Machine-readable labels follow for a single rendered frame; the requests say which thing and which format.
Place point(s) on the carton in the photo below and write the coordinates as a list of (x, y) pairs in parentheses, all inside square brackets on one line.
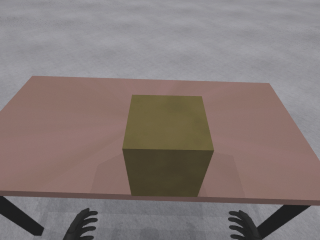
[(167, 145)]

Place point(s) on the robot right hand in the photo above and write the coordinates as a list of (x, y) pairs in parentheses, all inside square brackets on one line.
[(249, 229)]

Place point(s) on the table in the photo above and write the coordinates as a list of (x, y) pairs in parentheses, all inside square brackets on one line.
[(62, 137)]

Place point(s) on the robot left hand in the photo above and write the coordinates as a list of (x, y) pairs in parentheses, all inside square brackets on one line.
[(75, 230)]

